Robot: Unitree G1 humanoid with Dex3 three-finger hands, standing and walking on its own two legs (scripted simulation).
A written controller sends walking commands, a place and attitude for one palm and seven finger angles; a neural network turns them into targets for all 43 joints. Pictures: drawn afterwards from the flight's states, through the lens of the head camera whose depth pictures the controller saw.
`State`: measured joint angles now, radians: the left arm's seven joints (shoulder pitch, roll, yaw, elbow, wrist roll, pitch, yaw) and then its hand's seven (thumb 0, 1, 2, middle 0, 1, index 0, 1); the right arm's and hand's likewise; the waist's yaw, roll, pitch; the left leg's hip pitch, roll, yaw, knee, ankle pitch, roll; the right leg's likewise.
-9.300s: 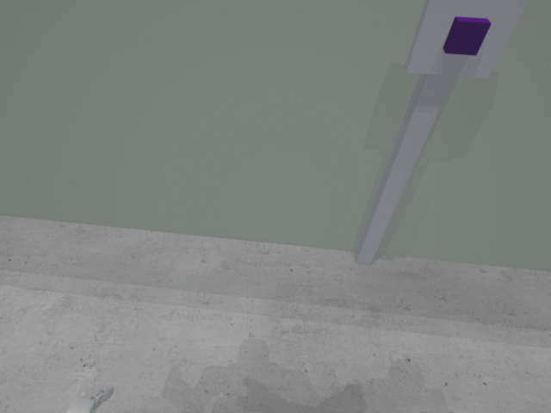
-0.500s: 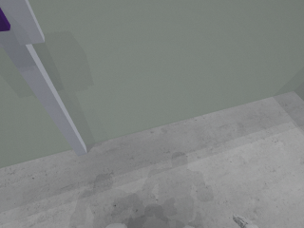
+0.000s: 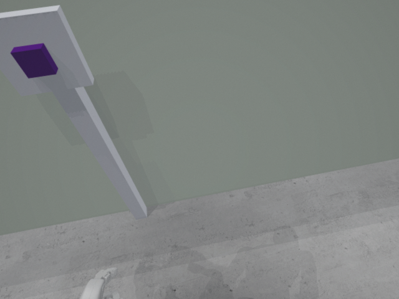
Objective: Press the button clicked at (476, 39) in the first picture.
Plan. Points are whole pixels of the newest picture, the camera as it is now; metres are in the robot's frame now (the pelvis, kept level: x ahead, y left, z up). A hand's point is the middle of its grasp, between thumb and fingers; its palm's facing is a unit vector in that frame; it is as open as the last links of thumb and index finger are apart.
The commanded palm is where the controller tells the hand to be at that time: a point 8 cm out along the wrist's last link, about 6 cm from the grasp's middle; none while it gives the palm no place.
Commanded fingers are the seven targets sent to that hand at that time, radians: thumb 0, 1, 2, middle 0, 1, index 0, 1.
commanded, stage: turn to face it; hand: left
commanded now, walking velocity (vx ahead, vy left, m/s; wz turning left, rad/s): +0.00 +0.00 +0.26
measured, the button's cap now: (36, 60) +0.57 +0.37 +0.20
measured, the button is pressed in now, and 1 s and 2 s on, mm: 0 0 0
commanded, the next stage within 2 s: take the last steps up to it in 0.04 s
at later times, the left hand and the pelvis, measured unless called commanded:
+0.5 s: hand out of the picture -0.09 +0.19 -0.17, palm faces +0.28 -0.94 -0.19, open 7.4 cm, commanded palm none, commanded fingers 0.00 0.90 0.90 -0.20 -0.30 -0.20 -0.30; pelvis +0.01 +0.03 +0.01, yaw +9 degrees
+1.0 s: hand out of the picture +0.14 +0.24 -0.16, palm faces +0.13 -0.97 -0.23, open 7.4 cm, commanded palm none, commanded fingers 0.00 0.90 0.90 -0.20 -0.30 -0.20 -0.30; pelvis +0.09 +0.05 +0.00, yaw +8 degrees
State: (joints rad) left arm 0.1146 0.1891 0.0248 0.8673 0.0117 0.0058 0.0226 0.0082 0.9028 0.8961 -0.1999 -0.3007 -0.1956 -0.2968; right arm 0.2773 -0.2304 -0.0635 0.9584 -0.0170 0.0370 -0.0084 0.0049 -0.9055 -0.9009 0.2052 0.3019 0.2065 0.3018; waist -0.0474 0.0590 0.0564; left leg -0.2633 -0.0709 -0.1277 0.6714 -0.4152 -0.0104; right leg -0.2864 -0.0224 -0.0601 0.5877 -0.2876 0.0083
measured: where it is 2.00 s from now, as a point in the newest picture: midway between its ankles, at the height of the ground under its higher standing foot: outside the picture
